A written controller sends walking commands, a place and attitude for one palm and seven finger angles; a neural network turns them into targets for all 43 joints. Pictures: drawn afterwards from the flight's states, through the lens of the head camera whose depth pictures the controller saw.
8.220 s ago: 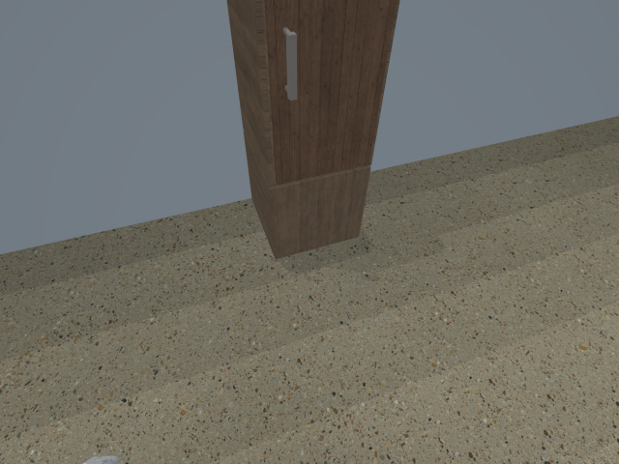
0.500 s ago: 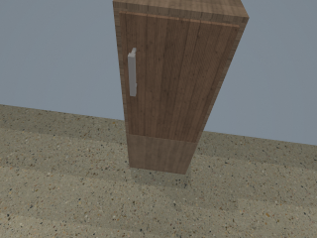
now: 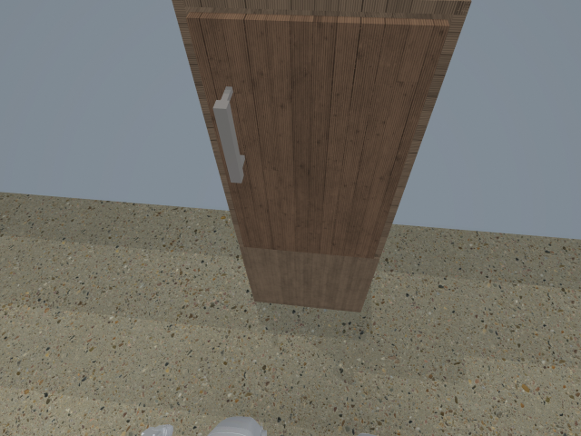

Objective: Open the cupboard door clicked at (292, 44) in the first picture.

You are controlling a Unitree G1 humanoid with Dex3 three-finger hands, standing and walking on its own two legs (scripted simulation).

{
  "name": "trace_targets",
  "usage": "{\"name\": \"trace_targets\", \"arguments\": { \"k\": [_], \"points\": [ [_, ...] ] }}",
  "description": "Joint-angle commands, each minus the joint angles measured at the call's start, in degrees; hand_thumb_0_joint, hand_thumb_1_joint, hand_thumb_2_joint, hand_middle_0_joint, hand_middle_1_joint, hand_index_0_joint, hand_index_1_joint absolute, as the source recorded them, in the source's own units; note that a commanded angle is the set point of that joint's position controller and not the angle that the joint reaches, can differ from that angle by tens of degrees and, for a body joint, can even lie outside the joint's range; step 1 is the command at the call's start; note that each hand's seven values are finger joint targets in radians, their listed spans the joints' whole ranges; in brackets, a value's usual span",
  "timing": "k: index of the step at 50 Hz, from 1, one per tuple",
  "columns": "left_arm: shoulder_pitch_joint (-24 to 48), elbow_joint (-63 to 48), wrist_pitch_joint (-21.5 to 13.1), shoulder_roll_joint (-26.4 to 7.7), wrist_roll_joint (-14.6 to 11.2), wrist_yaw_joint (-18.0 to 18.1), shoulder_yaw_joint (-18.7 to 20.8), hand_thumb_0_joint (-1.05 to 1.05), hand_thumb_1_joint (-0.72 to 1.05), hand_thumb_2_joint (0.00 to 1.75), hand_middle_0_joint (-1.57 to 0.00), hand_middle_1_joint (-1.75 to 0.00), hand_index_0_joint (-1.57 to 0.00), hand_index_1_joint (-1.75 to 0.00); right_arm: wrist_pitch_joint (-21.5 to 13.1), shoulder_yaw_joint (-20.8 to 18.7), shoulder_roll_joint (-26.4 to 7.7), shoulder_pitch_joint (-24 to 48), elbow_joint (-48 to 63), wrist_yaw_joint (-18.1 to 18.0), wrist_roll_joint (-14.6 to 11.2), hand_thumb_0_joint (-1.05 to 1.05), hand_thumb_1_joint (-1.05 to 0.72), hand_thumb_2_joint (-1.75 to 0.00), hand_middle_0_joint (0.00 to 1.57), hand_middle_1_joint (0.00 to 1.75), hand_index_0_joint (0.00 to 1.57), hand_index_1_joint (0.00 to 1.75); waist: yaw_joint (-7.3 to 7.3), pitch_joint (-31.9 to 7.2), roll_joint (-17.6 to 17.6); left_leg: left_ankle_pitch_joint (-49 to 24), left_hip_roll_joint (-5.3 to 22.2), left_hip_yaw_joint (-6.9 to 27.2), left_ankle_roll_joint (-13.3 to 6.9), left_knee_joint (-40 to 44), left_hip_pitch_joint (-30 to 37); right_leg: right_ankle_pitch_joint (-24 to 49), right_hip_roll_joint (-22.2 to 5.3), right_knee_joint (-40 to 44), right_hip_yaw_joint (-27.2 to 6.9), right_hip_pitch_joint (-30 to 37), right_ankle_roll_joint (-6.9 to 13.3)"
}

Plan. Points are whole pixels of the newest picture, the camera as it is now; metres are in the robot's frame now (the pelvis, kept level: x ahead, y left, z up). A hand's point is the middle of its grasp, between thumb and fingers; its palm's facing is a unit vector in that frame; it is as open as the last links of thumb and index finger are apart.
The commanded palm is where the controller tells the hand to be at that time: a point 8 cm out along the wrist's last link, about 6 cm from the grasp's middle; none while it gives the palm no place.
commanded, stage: come to a stop and stand still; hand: left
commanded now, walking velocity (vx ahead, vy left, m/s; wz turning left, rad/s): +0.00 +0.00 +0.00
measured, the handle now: (232, 137) +0.56 +0.14 +0.07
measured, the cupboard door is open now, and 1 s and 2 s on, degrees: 0 0 0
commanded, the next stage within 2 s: look again from close up in 0.62 s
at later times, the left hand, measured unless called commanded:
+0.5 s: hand out of the picture -0.03 +0.25 -0.16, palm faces +0.01 -0.97 -0.25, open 7.4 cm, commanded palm none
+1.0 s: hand out of the picture -0.03 +0.22 -0.17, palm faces +0.00 -0.98 -0.19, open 7.3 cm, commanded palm none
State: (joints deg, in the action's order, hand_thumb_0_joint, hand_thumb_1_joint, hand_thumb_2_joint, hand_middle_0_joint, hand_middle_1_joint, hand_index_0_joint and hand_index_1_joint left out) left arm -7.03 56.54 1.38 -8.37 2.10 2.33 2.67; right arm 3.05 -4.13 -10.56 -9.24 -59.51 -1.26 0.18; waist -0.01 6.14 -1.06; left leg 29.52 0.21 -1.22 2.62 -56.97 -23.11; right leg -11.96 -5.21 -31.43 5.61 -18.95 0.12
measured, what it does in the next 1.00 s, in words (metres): steps on the spot: left foot, then right foot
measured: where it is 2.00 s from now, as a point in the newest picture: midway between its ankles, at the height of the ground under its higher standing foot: outside the picture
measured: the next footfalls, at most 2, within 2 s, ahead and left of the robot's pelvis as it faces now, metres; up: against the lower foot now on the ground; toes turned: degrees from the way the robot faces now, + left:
left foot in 0.10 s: +0.03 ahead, +0.14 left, +0.00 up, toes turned +3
right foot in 0.28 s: +0.06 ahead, -0.07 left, +0.00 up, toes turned -3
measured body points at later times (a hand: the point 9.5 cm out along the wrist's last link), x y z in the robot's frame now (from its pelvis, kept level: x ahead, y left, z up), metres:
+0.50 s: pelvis -0.04 +0.06 +0.00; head -0.06 +0.05 +0.45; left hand -0.03 +0.30 -0.14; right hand -0.01 -0.17 -0.16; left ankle -0.01 +0.14 -0.73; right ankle +0.01 -0.07 -0.73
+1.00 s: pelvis -0.03 +0.05 +0.00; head -0.03 +0.04 +0.45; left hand -0.03 +0.27 -0.15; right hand -0.02 -0.17 -0.16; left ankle -0.01 +0.14 -0.73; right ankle +0.02 -0.07 -0.73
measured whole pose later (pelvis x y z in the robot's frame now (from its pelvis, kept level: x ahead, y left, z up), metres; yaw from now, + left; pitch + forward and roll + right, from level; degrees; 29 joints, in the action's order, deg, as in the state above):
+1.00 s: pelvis -0.03 +0.05 +0.00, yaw -1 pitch -1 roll +1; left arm -18.5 61.5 0.0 -7.5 1.3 1.3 -0.1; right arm -0.9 0.0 -8.7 -17.6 -60.8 -1.0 0.7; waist -0.5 -0.1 -0.7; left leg 12.8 -1.5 -5.0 -2.6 -26.5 -13.3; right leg -11.1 -0.1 -28.2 -2.5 -16.7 -0.3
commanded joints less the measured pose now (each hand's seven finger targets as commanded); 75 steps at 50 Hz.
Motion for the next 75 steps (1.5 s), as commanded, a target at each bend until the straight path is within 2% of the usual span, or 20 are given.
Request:
{"name": "trace_targets", "arguments": {
  "k": [1,2,3,4,5,6,8,12,14,15,17,20,23,26,31,47,57,66,69,75],
  "points": [
    [-3.3,-3.0,-0.4,-12.4,0.1,0.3,3.0,0.0,0.9,0.9,-0.2,-0.3,-0.2,-0.3,-1.2,-0.1,-1.2,-6.6,2.8,0.4,0.3,0.0,-0.9,-0.9,0.2,0.3,0.2,0.3,0.26,-10.5,13.4,-4.6,0.4,-1.6,0.0,13.7,5.4,21.8,-11.2,8.3,-10.6,6.7,9.2],
    [-3.6,-4.3,-1.4,-14.0,-0.1,2.8,2.3,0.0,0.9,0.9,-0.2,-0.3,-0.2,-0.3,-3.0,-0.7,-6.0,-9.2,6.7,0.2,-0.7,0.0,-0.9,-0.9,0.2,0.3,0.2,0.3,-3.32,-23.5,7.8,-4.8,0.0,-4.1,0.9,24.1,5.8,49.5,-12.6,-2.1,-15.2,21.9,7.6],
    [-5.9,-6.2,-1.0,-13.9,-0.8,2.5,2.1,0.0,0.9,0.9,-0.2,-0.3,-0.2,-0.3,-3.2,-0.3,-4.0,-8.2,8.3,0.3,-0.2,0.0,-0.9,-0.9,0.2,0.3,0.2,0.3,-1.26,-23.6,4.1,-14.4,0.2,-3.4,-1.0,32.5,9.9,35.6,-9.3,-6.7,-9.5,18.1,5.1],
    [-5.6,-6.2,-0.5,-9.6,-1.4,1.9,0.9,0.0,0.9,0.9,-0.2,-0.3,-0.2,-0.3,-3.7,-0.1,-6.2,-8.5,9.5,0.4,0.7,0.0,-0.9,-0.9,0.2,0.3,0.2,0.3,-1.68,-19.7,-8.0,-25.4,4.4,-0.3,-2.1,35.6,13.7,16.8,-4.0,-9.8,-4.2,10.7,2.1],
    [-6.4,-7.2,0.3,-7.6,-1.5,1.1,0.5,0.0,0.9,0.9,-0.2,-0.3,-0.2,-0.3,-3.0,-0.5,-10.1,-5.6,11.5,0.2,1.5,0.0,-0.9,-0.9,0.2,0.3,0.2,0.3,0.14,-12.9,-16.8,-33.9,13.3,9.9,-6.8,34.7,10.0,-5.9,0.3,-10.0,-1.5,1.0,0.0],
    [-5.9,-7.8,1.3,-7.5,-1.1,0.8,0.5,0.0,0.9,0.9,-0.2,-0.3,-0.2,-0.3,-2.2,-0.5,-10.3,-2.2,13.8,0.2,1.9,0.0,-0.9,-0.9,0.2,0.3,0.2,0.3,0.39,-5.1,-13.3,-27.0,15.6,10.4,-10.1,37.3,3.1,-14.9,2.7,-13.0,-1.8,-2.4,0.2],
    [-4.8,-8.1,1.9,-7.4,-0.5,-0.2,0.4,0.0,0.9,0.9,-0.2,-0.3,-0.2,-0.3,-2.1,-0.1,-9.6,0.0,14.8,0.0,1.8,0.0,-0.9,-0.9,0.2,0.3,0.2,0.3,0.33,2.7,-12.2,-14.6,13.2,11.4,-10.6,40.6,-6.0,-13.8,4.1,-19.3,-4.9,-3.5,0.8],
    [-11.4,-6.8,0.1,-7.6,-0.7,-1.3,-0.1,0.0,0.9,0.9,-0.2,-0.3,-0.2,-0.3,-2.4,0.7,-8.6,0.3,15.7,0.4,1.5,0.0,-0.9,-0.9,0.2,0.3,0.2,0.3,2.48,-0.3,-3.9,-1.2,9.3,8.0,-8.3,37.0,-4.9,-5.2,4.1,-4.2,-4.9,3.6,0.9],
    [-10.6,-7.2,-1.0,-9.6,-0.5,-1.0,-0.4,0.0,0.9,0.9,-0.2,-0.3,-0.2,-0.3,-2.3,1.3,-6.5,-2.9,15.0,0.5,0.9,0.0,-0.9,-0.9,0.2,0.3,0.2,0.3,0.49,-0.6,4.1,-0.8,3.5,4.6,-5.8,32.4,-0.7,-10.2,-0.4,7.0,-14.4,0.0,3.7],
    [-9.7,-7.6,-1.2,-10.7,-0.5,-1.2,-0.6,0.0,0.9,0.9,-0.2,-0.3,-0.2,-0.3,-2.4,1.4,-6.3,-4.7,14.6,0.7,0.8,0.0,-0.9,-0.9,0.2,0.3,0.2,0.3,-0.99,-1.8,4.4,-1.8,1.4,3.4,-5.4,30.7,4.7,-18.1,-2.0,10.2,-18.4,-5.8,4.9],
    [-6.8,-8.3,-1.5,-11.3,-0.9,-0.9,-0.3,0.0,0.9,0.9,-0.2,-0.3,-0.2,-0.3,-2.0,1.1,-6.3,-8.8,12.5,0.7,1.0,0.0,-0.9,-0.9,0.2,0.3,0.2,0.3,-3.0,-3.8,15.0,-6.6,0.6,0.9,-4.9,25.3,11.5,-25.0,-3.4,14.6,-19.3,-10.9,5.0],
    [-5.9,-8.3,-1.1,-9.8,-0.9,-0.7,-0.5,0.0,0.9,0.9,-0.2,-0.3,-0.2,-0.3,-2.8,1.5,-5.8,-11.8,10.2,0.7,1.1,0.0,-0.9,-0.9,0.2,0.3,0.2,0.3,-3.76,-1.7,4.5,-5.4,2.9,4.0,-5.4,32.5,12.1,-20.7,-0.2,10.4,-14.4,-13.2,3.5],
    [-11.8,-5.9,-0.9,-7.5,-0.7,-0.9,-0.5,0.0,0.9,0.9,-0.2,-0.3,-0.2,-0.3,-3.7,1.1,-7.9,-7.0,10.2,0.4,1.3,0.0,-0.9,-0.9,0.2,0.3,0.2,0.3,0.49,-1.3,-5.2,5.9,9.5,12.2,-7.3,45.4,-1.1,-6.2,4.3,0.4,-7.1,0.6,1.6],
    [-14.3,-3.4,-1.2,-6.5,-0.6,-1.1,-0.8,0.0,0.9,0.9,-0.2,-0.3,-0.2,-0.3,-4.1,1.7,-7.4,-6.0,9.0,0.2,1.0,0.0,-0.9,-0.9,0.2,0.3,0.2,0.3,1.76,-3.5,-2.4,3.1,8.2,10.1,-7.2,44.4,-1.1,-3.8,3.6,1.7,-7.9,5.0,1.9],
    [-13.4,-1.4,-1.8,-6.7,-0.8,-1.0,-1.0,0.0,0.9,0.9,-0.2,-0.3,-0.2,-0.3,-4.0,2.1,-6.3,-9.0,5.5,0.2,1.0,0.0,-0.9,-0.9,0.2,0.3,0.2,0.3,0.53,-2.7,1.3,1.3,5.7,7.9,-6.1,42.1,1.3,-8.7,1.8,7.0,-11.9,3.5,2.5],
    [-13.6,2.2,-2.7,-4.9,-1.1,-0.7,-1.7,0.0,0.9,0.9,-0.2,-0.3,-0.2,-0.3,-4.7,2.7,-4.1,-11.2,0.9,-0.1,0.6,0.0,-0.9,-0.9,0.2,0.3,0.2,0.3,-0.45,-1.5,2.1,-6.5,5.2,5.4,-5.3,39.1,5.7,-5.2,1.1,9.6,-14.4,1.2,2.8],
    [-12.9,3.5,-3.2,-5.1,-1.3,-0.5,-1.9,0.0,0.9,0.9,-0.2,-0.3,-0.2,-0.3,-5.6,3.3,-3.7,-10.5,-0.9,-0.5,0.4,0.0,-0.9,-0.9,0.2,0.3,0.2,0.3,-0.36,-4.6,1.7,-19.1,5.5,3.4,-4.9,37.3,10.6,6.7,0.7,8.5,-13.7,5.2,2.6],
    [-12.4,3.9,-2.9,-5.5,-1.4,-0.5,-1.9,0.0,0.9,0.9,-0.2,-0.3,-0.2,-0.3,-5.3,3.5,-3.6,-10.0,-1.9,-0.7,0.4,0.0,-0.9,-0.9,0.2,0.3,0.2,0.3,-0.08,-3.0,0.8,-19.0,5.7,3.1,-4.6,38.0,10.6,6.8,0.7,9.2,-13.3,6.2,2.6],
    [-12.5,4.0,-2.4,-5.2,-1.2,-0.8,-1.6,0.0,0.9,0.9,-0.2,-0.3,-0.2,-0.3,-5.2,3.1,-4.2,-10.1,-2.1,-1.0,0.7,0.0,-0.9,-0.9,0.2,0.3,0.2,0.3,-0.31,-2.8,1.9,-18.2,7.3,4.4,-5.2,38.4,11.3,5.8,2.0,7.7,-11.7,5.2,2.4],
    [-13.0,1.4,-0.8,-4.6,-0.5,-2.0,-0.2,0.0,0.9,0.9,-0.2,-0.3,-0.2,-0.3,-4.3,0.9,-7.9,-9.6,-1.0,-2.3,1.2,0.0,-0.9,-0.9,0.2,0.3,0.2,0.3,-0.22,-2.4,-3.7,-25.2,14.5,8.5,-9.0,39.2,13.5,2.0,4.5,-1.4,-7.5,-1.5,1.9]
  ]
}}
